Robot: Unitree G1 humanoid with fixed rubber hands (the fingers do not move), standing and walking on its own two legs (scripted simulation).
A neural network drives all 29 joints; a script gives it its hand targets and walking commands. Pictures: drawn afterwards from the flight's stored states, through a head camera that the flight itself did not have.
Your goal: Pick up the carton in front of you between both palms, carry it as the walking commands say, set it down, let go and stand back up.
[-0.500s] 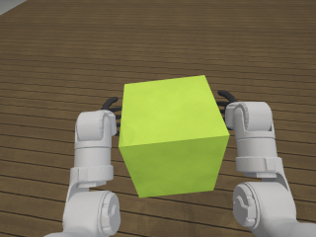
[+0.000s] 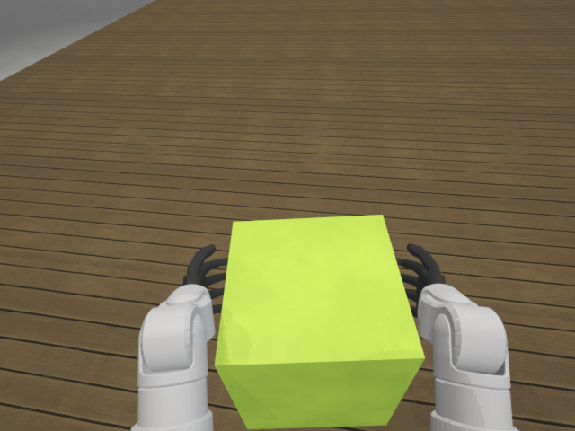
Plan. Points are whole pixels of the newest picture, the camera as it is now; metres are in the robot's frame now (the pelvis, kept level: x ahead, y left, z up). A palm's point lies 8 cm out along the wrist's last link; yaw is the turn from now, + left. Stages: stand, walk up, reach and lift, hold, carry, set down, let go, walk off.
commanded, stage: carry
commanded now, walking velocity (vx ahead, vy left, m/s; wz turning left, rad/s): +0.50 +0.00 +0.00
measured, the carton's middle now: (312, 326) +0.28 -0.01 +0.02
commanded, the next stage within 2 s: none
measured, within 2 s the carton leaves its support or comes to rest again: neither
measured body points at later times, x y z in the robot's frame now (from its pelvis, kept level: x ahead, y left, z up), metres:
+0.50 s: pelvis +0.30 +0.05 +0.00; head +0.28 +0.07 +0.45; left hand +0.59 +0.19 +0.07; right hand +0.57 -0.12 +0.08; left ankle +0.37 +0.13 -0.73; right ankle +0.17 -0.08 -0.64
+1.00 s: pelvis +0.62 -0.02 +0.01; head +0.62 -0.03 +0.46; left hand +0.90 +0.14 +0.07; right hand +0.90 -0.16 +0.06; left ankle +0.49 +0.11 -0.64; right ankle +0.67 -0.09 -0.73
